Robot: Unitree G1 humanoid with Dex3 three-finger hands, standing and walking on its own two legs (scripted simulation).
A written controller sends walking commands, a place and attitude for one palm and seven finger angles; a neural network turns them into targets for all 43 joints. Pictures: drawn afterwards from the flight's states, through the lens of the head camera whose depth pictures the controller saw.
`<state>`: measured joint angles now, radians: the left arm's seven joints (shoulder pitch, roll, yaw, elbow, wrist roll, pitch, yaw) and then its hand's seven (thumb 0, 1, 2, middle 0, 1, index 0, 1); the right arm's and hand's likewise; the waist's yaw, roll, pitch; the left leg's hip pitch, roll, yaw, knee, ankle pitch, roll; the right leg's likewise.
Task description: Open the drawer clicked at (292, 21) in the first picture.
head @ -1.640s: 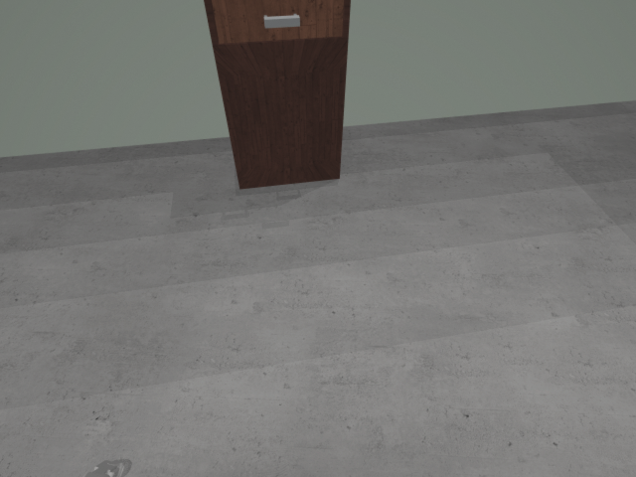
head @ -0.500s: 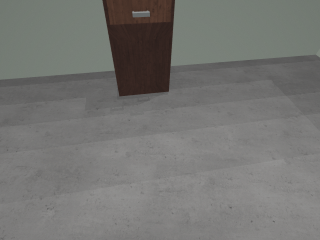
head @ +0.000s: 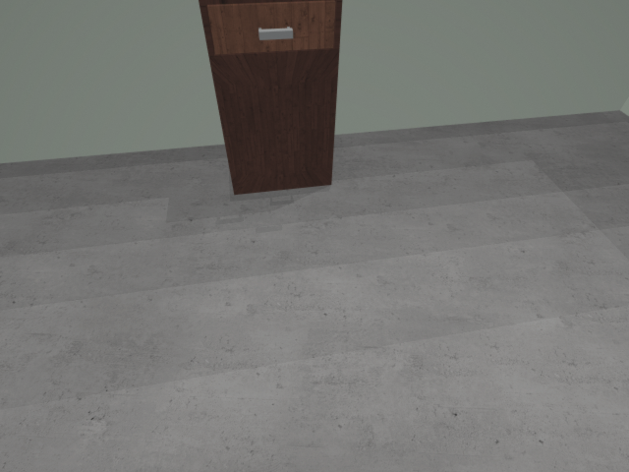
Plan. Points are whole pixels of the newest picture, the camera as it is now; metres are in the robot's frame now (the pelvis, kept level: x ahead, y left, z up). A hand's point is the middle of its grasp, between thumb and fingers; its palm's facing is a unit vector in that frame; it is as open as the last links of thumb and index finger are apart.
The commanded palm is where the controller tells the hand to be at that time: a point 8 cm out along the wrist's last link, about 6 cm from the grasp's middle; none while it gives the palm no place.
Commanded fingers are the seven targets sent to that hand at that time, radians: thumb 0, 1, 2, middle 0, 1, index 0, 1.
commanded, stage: walk to a spot facing it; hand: left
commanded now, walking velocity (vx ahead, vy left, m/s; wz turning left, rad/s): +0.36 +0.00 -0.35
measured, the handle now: (275, 31) +1.50 +0.24 -0.01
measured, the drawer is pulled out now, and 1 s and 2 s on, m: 0.00 0.00 0.00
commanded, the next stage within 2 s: turn to face it in 1.64 s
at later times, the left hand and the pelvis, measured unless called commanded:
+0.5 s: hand out of the picture +0.14 +0.19 -0.19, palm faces -0.12 -0.99 -0.12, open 7.4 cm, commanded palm none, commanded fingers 0.00 0.90 0.90 -0.20 -0.30 -0.20 -0.30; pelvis +0.14 +0.02 -0.01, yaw -9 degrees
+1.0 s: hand (267, 323) +0.42 +0.12 -0.18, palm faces -0.24 -0.95 -0.17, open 7.2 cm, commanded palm none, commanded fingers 0.00 0.90 0.90 -0.20 -0.30 -0.20 -0.30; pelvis +0.35 -0.04 -0.01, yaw -15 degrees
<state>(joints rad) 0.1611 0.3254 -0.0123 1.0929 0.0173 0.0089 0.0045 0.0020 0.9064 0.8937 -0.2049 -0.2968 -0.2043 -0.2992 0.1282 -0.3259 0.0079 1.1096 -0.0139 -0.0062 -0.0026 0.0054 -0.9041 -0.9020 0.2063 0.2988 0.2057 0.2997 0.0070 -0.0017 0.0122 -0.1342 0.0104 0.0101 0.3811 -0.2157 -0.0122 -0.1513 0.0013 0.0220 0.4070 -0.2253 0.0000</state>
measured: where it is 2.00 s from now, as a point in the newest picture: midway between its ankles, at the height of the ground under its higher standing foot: (369, 328)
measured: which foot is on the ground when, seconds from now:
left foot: down 0.00-0.72, up 0.74-1.00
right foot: down 0.00-0.32, up 0.34-0.70, down 0.72-1.00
